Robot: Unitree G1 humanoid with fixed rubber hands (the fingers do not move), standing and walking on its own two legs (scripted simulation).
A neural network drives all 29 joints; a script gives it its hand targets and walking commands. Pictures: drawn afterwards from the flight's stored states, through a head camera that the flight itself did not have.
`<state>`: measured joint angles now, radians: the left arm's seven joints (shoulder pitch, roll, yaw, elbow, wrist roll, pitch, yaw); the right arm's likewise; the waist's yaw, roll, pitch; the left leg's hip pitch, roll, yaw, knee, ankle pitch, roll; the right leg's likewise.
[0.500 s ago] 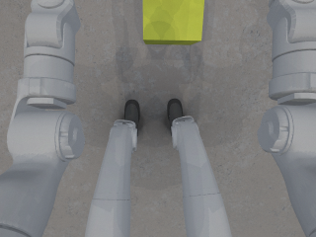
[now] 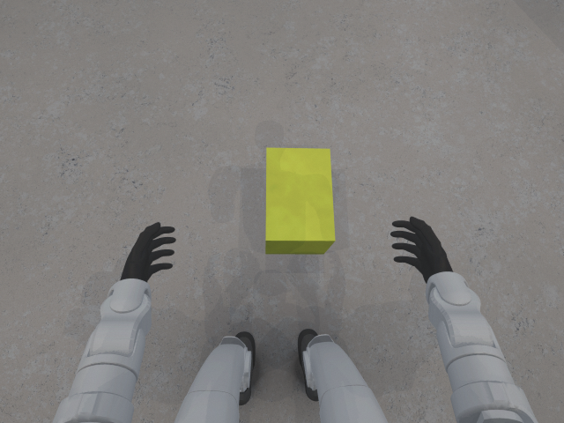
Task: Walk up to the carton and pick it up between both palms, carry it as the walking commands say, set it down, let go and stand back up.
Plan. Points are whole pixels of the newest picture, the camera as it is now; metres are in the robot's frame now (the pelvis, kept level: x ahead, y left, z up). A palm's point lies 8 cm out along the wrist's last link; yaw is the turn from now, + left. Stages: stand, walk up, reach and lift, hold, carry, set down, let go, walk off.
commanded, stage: let go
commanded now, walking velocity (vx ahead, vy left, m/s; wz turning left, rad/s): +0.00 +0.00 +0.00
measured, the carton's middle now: (296, 203) +0.60 -0.09 -0.64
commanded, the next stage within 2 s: stand in 0.70 s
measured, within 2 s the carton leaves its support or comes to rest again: neither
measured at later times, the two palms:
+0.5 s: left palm (109, 374) +0.17 +0.21 -0.04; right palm (473, 350) +0.18 -0.24 -0.03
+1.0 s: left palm (65, 363) +0.18 +0.27 -0.06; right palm (500, 333) +0.20 -0.30 -0.06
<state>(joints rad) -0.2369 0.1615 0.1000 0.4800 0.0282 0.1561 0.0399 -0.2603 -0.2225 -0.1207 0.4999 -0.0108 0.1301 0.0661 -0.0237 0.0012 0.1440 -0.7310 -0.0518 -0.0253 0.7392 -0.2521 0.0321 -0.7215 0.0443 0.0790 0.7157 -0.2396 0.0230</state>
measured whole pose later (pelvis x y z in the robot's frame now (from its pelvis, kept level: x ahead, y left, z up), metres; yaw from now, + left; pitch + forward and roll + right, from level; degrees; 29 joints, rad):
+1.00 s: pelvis +0.09 -0.02 +0.03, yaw +1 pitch -2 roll +0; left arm 0.28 0.33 0.07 0.76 0.04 0.02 0.00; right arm 0.30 -0.29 -0.07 0.68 -0.02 0.01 0.00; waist 0.00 0.01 -0.08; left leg -0.17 -0.02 -0.06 0.56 -0.35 0.01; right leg -0.16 0.05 0.04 0.54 -0.34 -0.02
